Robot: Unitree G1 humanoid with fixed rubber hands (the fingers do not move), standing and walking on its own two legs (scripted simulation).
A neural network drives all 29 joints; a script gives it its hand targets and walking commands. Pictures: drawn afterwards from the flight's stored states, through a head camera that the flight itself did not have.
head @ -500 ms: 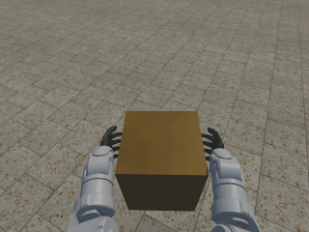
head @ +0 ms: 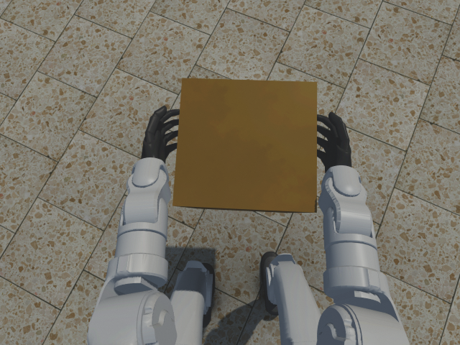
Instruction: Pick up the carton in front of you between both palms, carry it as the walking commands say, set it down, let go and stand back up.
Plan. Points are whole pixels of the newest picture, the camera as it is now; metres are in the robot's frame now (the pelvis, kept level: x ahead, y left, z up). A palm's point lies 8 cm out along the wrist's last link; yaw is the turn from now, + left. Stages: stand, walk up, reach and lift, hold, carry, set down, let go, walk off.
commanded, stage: set down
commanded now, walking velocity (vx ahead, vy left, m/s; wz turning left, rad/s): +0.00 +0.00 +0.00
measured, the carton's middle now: (244, 158) +0.44 -0.02 -0.16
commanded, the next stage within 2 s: none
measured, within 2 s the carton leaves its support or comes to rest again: rests again in 1.66 s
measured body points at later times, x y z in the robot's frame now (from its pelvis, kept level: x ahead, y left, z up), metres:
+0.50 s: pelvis -0.02 +0.01 -0.12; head +0.28 -0.01 +0.22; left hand +0.49 +0.10 -0.23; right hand +0.46 -0.20 -0.23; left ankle +0.05 +0.13 -0.63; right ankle +0.08 -0.12 -0.63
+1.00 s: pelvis -0.04 -0.01 -0.23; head +0.32 -0.05 +0.03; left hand +0.53 +0.07 -0.38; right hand +0.49 -0.23 -0.38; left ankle +0.05 +0.13 -0.63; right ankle +0.08 -0.12 -0.63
